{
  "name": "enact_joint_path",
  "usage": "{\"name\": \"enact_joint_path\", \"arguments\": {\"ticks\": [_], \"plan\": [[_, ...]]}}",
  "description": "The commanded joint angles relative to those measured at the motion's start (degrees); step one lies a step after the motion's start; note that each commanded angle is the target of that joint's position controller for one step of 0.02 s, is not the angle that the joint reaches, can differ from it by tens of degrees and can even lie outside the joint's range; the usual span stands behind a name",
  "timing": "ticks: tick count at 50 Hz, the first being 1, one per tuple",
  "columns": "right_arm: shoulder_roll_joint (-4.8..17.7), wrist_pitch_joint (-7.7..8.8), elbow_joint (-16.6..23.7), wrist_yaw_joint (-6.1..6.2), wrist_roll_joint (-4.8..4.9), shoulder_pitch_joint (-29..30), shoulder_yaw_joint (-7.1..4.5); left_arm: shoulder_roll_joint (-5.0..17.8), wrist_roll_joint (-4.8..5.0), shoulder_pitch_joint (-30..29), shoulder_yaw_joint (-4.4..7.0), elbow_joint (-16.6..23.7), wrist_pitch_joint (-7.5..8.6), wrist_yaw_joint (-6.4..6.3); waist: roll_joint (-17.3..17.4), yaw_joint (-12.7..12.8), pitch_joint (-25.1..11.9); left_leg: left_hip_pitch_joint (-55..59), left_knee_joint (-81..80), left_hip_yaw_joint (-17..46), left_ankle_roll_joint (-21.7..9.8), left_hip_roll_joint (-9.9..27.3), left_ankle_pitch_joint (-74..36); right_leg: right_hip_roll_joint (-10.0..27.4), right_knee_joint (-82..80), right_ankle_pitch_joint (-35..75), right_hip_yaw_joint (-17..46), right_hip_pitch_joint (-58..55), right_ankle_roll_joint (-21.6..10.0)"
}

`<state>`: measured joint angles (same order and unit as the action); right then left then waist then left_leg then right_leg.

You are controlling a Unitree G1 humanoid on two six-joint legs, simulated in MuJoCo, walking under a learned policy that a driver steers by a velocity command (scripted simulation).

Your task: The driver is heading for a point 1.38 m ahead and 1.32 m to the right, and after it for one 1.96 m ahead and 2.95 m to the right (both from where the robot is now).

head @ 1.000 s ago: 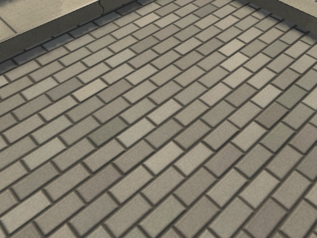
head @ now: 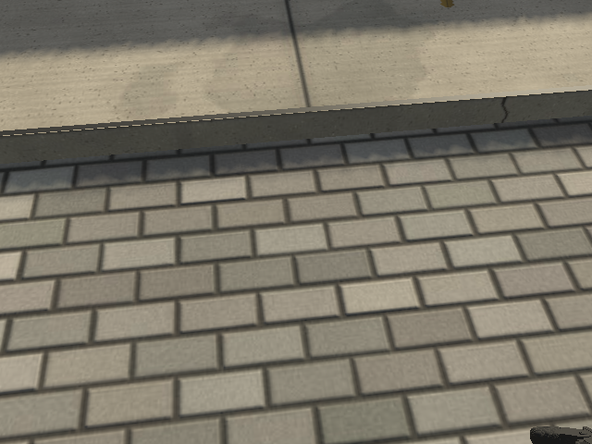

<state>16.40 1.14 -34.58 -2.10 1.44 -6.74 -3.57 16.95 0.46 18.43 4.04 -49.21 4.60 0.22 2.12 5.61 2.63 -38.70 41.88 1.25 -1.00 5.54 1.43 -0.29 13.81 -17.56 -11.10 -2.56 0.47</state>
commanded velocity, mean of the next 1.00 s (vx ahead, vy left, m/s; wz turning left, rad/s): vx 0.50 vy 0.00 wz -0.34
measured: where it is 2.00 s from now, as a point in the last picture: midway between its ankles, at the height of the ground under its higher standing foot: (455, 257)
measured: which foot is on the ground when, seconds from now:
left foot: up 0.00-0.08, down 0.10-0.64, up 0.66-1.00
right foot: down 0.00-0.12, up 0.14-0.64, down 0.66-1.00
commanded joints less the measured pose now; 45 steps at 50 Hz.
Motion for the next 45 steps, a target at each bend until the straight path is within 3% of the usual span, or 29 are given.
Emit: {"name": "enact_joint_path", "arguments": {"ticks": [1,3,4,5,6,7,8,9,10,11,12,14,16,19,22,27,30,31,32,33,34,35,36,37,38,39,41,45], "plan": [[1.8,1.14,6.5,-0.85,-0.05,6.7,-0.1,10.5,1.16,0.4,2.2,1.9,-0.09,0.02,-5.2,-0.9,2.3,2.7,-5.1,-2.3,-2.2,-2.0,3.4,16.6,-2.7,29.8,5.4,0.4,-9.0],[4.2,1.19,6.2,-0.68,-0.68,3.2,-1.24,12.4,1.86,0.2,2.45,1.0,-0.72,0.02,-7.1,-4.8,-0.3,10.5,-8.0,-4.5,-4.6,-5.5,9.6,17.1,4.2,47.8,4.8,-1.5,-8.7],[6.4,1.18,4.1,-0.4,-0.88,-4.2,-2.54,12.5,2.09,-0.6,2.19,0.6,-1.11,-0.09,-6.8,-9.8,-4.4,21.2,-11.7,-5.7,-6.3,-7.3,7.0,15.7,13.1,53.7,3.3,0.1,-7.6],[9.6,1.03,1.2,0.4,-1.02,-13.5,-4.09,10.6,1.77,-0.4,1.23,0.4,-1.0,-0.22,-5.8,-14.3,-9.7,37.3,-12.0,-4.0,-7.8,-6.3,2.7,13.3,25.0,48.7,2.4,8.8,-5.8],[16.4,0.94,0.0,1.51,-2.33,-20.7,-5.35,4.0,-0.09,3.4,-1.17,2.6,-0.16,0.49,6.9,-13.7,-19.6,61.6,-10.7,19.3,-15.1,11.1,2.5,6.2,48.7,15.0,2.8,31.3,-2.2],[14.7,1.35,0.7,1.49,-1.99,-21.0,-4.46,3.8,0.78,4.5,-1.67,1.8,1.1,0.94,9.9,-13.1,-29.3,64.2,-20.1,40.5,-20.5,19.9,6.4,-0.6,61.4,-16.9,14.2,39.0,-1.4],[10.9,1.89,0.4,1.02,-2.06,-18.1,-3.16,9.7,2.99,-1.6,0.32,3.1,1.44,1.19,4.0,-14.1,-21.2,57.3,-21.8,32.0,-16.8,17.5,7.0,2.2,64.3,-14.5,18.1,43.5,-1.9],[9.2,2.27,-0.3,0.98,-1.73,-14.7,-2.56,8.8,3.34,-4.9,0.19,4.6,1.45,1.14,4.0,-12.0,-12.8,48.7,-22.9,22.6,-14.5,15.0,4.8,4.9,61.3,-9.8,16.5,44.9,-2.1],[6.9,2.68,-0.9,0.82,-1.46,-11.2,-1.9,7.8,2.18,-5.5,0.14,4.2,1.04,0.81,2.1,-9.6,-8.4,41.4,-24.7,16.6,-12.6,12.2,2.9,7.1,57.4,-5.6,15.7,43.2,-1.7],[4.9,3.24,-0.9,0.73,-1.51,-8.4,-1.41,7.5,1.47,-4.0,0.53,3.4,0.16,0.57,3.5,-7.5,-6.1,35.9,-27.2,11.7,-11.4,10.0,2.0,8.6,54.7,-1.8,16.0,40.0,-1.2],[4.4,3.84,-1.1,0.74,-1.83,-6.8,-1.38,6.5,1.51,-1.6,0.49,2.5,-0.81,0.53,4.5,-5.9,-5.5,32.2,-29.7,9.2,-10.9,9.2,2.6,9.1,54.2,1.2,16.2,36.5,-0.6],[4.2,5.12,-2.4,0.92,-2.18,-5.8,-1.6,4.3,1.6,-0.2,0.32,1.7,-2.19,0.28,3.0,-4.5,-4.0,29.2,-32.9,4.9,-11.2,8.9,-0.4,8.9,53.3,4.5,16.3,35.7,0.3],[4.6,5.64,-3.8,1.42,-2.76,-6.0,-1.87,3.7,1.51,-2.6,0.42,2.5,-2.73,-0.01,2.0,-4.6,-1.8,29.2,-34.3,0.6,-10.7,8.5,-3.0,8.6,50.1,8.9,17.5,39.2,0.9],[5.0,5.59,-5.5,2.22,-2.82,-7.2,-2.03,2.9,1.07,-6.4,0.32,3.8,-2.36,0.44,1.4,-5.5,-0.1,31.8,-34.9,-4.6,-9.5,7.6,-4.6,7.7,40.7,17.5,17.8,42.2,1.1],[6.6,5.22,-6.7,2.77,-2.35,-8.4,-2.44,1.4,0.66,-11.7,-0.42,5.5,-2.0,1.59,0.4,-7.6,1.8,33.7,-35.8,-8.6,-8.6,8.0,-5.0,7.0,31.2,23.0,14.2,41.4,0.3],[8.4,3.28,-9.6,3.16,-0.98,-12.2,-3.29,1.2,0.62,-18.6,-0.92,9.9,-1.91,3.39,-0.2,-9.8,4.0,43.9,-31.4,-11.5,-7.8,11.2,-12.4,5.8,23.8,16.9,10.0,45.0,-2.7],[10.7,1.86,-9.6,3.76,-0.42,-10.7,-3.86,3.5,0.86,-15.2,0.27,10.9,-2.23,3.9,2.8,-6.4,-0.7,46.7,-21.1,-13.6,-5.9,11.2,-39.0,0.9,23.4,8.3,4.9,36.3,-6.0],[11.4,1.35,-9.4,3.95,-0.26,-9.9,-3.94,5.4,1.08,-9.8,1.34,10.1,-2.4,3.74,3.5,-3.2,-3.9,45.9,-13.1,-14.2,-5.0,10.5,-45.9,-1.6,23.2,6.2,3.6,29.3,-7.5],[11.4,1.14,-9.1,4.07,0.11,-8.7,-3.71,8.4,1.17,-1.0,3.1,8.1,-2.49,3.08,2.4,1.9,-8.6,40.8,-1.0,-15.4,-3.1,8.3,-43.8,-3.9,19.1,9.4,3.9,16.0,-9.8],[9.1,1.8,-8.3,4.17,-1.04,-9.7,-2.74,13.6,1.12,6.8,4.99,6.6,-3.21,1.73,-4.5,4.6,-13.5,26.7,16.8,-15.3,-0.2,5.3,-22.7,2.9,17.1,10.5,16.5,-0.9,-13.1],[0.4,3.61,-5.6,3.09,-2.63,-15.6,-0.13,18.4,1.24,4.3,5.39,7.5,-2.57,1.56,-17.5,-3.4,-18.5,1.2,36.0,-7.0,3.4,-7.8,32.0,16.9,11.1,1.6,50.3,-18.4,-24.9],[5.3,5.95,-4.9,2.22,-0.38,-8.6,-0.62,13.4,0.86,5.9,4.01,8.7,-1.8,1.89,-9.7,1.6,-23.2,-5.0,40.2,4.8,2.0,-7.3,32.5,19.0,3.5,-3.1,58.4,-20.9,-25.0],[7.4,7.07,-3.3,1.83,1.47,-3.6,-1.17,10.5,0.59,3.8,3.25,8.5,-1.1,1.93,-7.4,1.7,-14.8,-8.7,37.9,4.7,0.5,-4.6,27.0,17.6,2.4,0.6,49.8,-15.2,-22.1],[6.9,7.6,-3.4,2.21,0.61,-3.0,-0.95,8.8,0.95,0.1,2.73,9.0,-0.77,1.89,-2.6,-1.1,-9.9,-6.7,32.5,4.4,-0.1,-1.9,22.1,14.9,2.7,6.4,42.8,-6.6,-19.9],[7.3,7.51,-4.1,2.61,-1.07,-2.9,-1.37,6.7,0.9,-3.6,2.12,9.8,-0.77,1.71,-1.8,-3.4,-6.7,-2.9,27.7,4.0,0.3,-0.3,19.7,12.6,2.3,12.9,37.2,1.1,-18.5],[7.6,6.87,-4.3,2.57,-1.61,-4.2,-1.73,5.6,0.08,-5.3,1.61,10.9,-0.7,1.36,-3.1,-5.2,-6.0,1.1,25.5,4.4,0.8,0.7,17.7,11.2,1.1,17.5,34.4,5.8,-18.3],[6.4,5.56,-4.2,2.52,-2.12,-5.3,-1.65,6.3,0.15,-5.7,1.77,11.5,-0.6,0.81,-3.5,-6.6,-5.3,3.6,20.8,3.3,2.6,0.8,16.2,9.9,-0.4,23.2,31.3,10.8,-18.4],[3.4,4.65,-2.1,2.56,-2.4,1.8,-0.38,8.9,0.65,-3.1,2.48,10.9,-0.89,-0.63,-4.8,-4.6,-2.7,5.4,4.2,1.1,5.3,-1.5,3.9,5.7,-0.6,24.4,24.8,17.1,-15.6]]}}
Keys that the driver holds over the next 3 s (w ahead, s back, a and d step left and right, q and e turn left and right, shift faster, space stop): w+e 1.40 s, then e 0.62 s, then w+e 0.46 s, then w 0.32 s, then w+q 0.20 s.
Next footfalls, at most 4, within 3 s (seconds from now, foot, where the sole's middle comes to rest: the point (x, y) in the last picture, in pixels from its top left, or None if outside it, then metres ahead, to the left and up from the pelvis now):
0.10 left None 0.23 0.14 -0.77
0.66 right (388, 423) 0.51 -0.12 -0.77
1.12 left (355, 287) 0.85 -0.04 -0.77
1.62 right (496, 285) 0.90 -0.40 -0.77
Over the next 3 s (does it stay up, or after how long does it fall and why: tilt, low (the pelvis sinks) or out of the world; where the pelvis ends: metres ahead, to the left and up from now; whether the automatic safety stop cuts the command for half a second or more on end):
stays up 0.95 -0.65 -0.01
